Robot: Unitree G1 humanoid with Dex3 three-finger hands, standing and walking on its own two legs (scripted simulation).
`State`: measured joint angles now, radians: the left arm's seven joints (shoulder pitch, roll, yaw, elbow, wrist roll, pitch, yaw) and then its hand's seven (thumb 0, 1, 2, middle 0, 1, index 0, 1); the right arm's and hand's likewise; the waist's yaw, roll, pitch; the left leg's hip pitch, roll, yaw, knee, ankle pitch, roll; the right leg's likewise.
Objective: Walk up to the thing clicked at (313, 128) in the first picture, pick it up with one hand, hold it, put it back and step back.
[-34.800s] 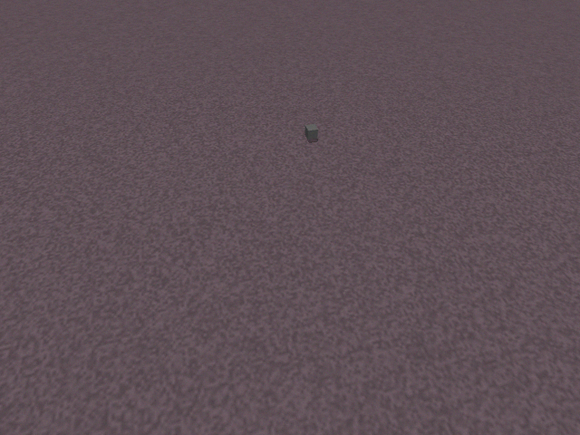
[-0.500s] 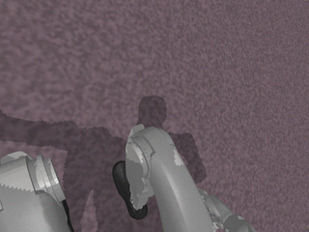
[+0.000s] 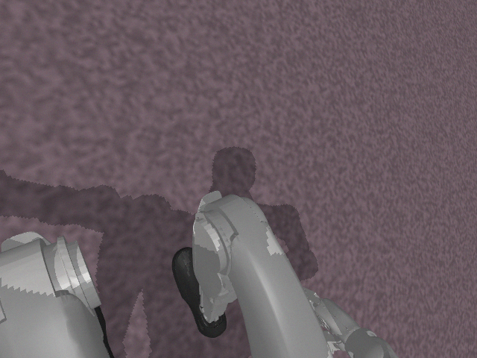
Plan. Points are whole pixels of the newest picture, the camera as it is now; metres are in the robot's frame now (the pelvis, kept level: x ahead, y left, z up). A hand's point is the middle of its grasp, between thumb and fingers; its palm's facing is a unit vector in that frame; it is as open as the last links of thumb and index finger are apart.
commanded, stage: open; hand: left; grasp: from above
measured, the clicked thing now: out of the picture +0.42 +0.41 -0.28
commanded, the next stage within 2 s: withdraw in 0.34 s
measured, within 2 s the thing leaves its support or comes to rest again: neither
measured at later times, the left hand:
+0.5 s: hand out of the picture +0.41 +0.40 -0.24, palm faces -0.41 -0.20 -0.89, open 13.2 cm
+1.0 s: hand out of the picture +0.39 +0.41 -0.09, palm faces -0.46 -0.14 -0.87, open 13.9 cm
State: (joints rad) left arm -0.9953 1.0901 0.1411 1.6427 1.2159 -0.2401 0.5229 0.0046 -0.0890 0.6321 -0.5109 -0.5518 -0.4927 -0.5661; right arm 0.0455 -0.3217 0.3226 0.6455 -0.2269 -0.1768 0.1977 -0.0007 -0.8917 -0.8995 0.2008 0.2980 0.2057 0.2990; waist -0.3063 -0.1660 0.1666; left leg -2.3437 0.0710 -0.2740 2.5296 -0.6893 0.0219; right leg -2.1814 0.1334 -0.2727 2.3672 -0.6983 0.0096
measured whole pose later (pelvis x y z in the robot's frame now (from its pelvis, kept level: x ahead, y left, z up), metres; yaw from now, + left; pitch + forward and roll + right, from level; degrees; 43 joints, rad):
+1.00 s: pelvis -0.01 -0.01 +0.05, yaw +5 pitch +31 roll -11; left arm -0.89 0.86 -0.02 1.23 1.07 -0.15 0.16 0.00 -0.47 0.96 -0.10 -0.97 -0.11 -0.96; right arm 0.09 -0.29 0.15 0.62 -0.10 -0.03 0.16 0.00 -0.89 -0.90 0.20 0.30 0.20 0.30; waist -0.17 -0.01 -0.02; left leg -2.25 0.06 -0.16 2.33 -0.65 0.03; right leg -2.12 0.10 -0.18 2.24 -0.69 0.00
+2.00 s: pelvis +0.00 +0.00 +0.17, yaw +12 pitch +32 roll -7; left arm -0.30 0.52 0.04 0.56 0.44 0.12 0.05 0.01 0.67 0.88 -0.22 -0.37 -0.21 -0.37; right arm 0.12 -0.24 0.02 0.64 0.02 -0.02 0.02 0.00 -0.90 -0.90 0.20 0.30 0.20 0.30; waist -0.06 0.03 -0.19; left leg -1.89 0.04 -0.08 1.94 -0.61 0.02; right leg -1.79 0.07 -0.10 1.89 -0.67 -0.01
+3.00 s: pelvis +0.09 +0.02 +0.41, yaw +20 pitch +10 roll -3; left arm 0.50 0.22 0.02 -0.10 -0.05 0.44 0.02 0.01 0.90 0.90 -0.20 -0.30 -0.20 -0.30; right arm 0.29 -0.22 0.04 0.51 0.02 -0.21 -0.19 0.01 -0.90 -0.90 0.20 0.30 0.21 0.30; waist -0.04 0.05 -0.17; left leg -0.70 0.01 -0.06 0.98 -0.46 0.01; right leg -0.59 0.04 -0.06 0.91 -0.50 -0.02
